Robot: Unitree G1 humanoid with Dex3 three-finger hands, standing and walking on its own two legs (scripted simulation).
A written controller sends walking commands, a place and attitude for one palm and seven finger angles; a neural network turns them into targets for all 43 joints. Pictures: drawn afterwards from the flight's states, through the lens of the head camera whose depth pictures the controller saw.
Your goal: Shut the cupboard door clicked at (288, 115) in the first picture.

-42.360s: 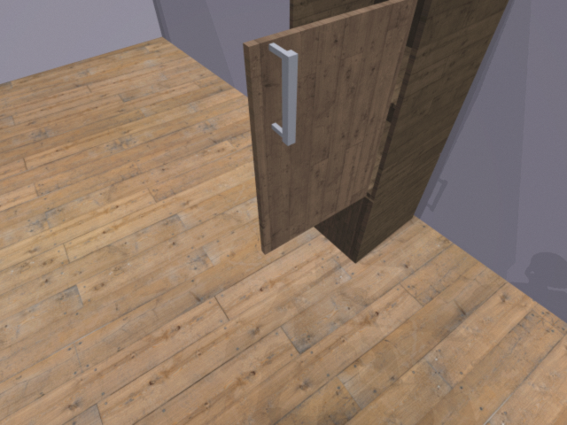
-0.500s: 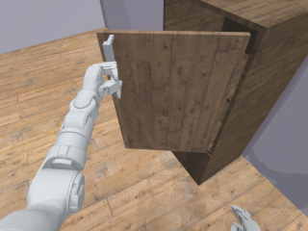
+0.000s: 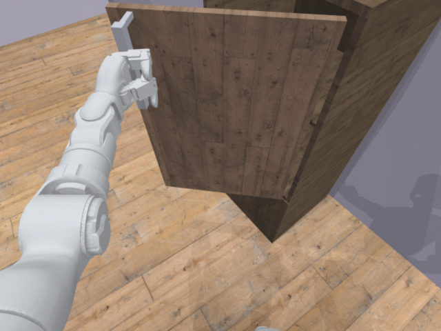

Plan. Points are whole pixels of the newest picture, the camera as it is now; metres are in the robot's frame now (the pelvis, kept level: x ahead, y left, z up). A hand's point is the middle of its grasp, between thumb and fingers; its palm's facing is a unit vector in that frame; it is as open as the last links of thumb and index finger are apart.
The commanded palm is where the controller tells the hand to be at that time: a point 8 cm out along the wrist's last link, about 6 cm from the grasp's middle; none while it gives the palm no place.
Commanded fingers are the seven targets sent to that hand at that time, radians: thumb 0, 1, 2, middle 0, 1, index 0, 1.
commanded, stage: push the door shut along its arc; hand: left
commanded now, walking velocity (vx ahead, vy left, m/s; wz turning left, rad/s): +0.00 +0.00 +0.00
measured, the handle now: (136, 64) +0.57 +0.12 +0.17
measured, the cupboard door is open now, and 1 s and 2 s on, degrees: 44 31 26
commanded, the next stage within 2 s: pull the fist back off the door in 1.18 s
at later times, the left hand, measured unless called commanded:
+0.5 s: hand (163, 65) +0.56 +0.06 +0.18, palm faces -0.32 -0.95 +0.00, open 3.1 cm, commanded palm +0.56 +0.11 +0.17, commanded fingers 0.00 0.90 0.90 -1.30 -1.50 -1.30 -1.50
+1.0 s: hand (195, 51) +0.59 +0.00 +0.18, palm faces -0.42 -0.91 -0.01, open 3.1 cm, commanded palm +0.60 +0.06 +0.17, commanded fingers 0.00 0.90 0.90 -1.30 -1.50 -1.30 -1.50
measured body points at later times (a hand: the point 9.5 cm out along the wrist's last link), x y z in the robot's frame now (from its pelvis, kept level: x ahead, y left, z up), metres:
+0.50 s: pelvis +0.01 +0.00 -0.01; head +0.12 +0.00 +0.42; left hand +0.57 +0.12 +0.18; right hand -0.03 -0.28 -0.12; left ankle -0.01 +0.11 -0.73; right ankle +0.03 -0.12 -0.73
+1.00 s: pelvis +0.02 +0.00 -0.01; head +0.15 -0.02 +0.42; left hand +0.61 +0.05 +0.18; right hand -0.04 -0.26 -0.13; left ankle -0.01 +0.11 -0.73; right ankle +0.03 -0.12 -0.73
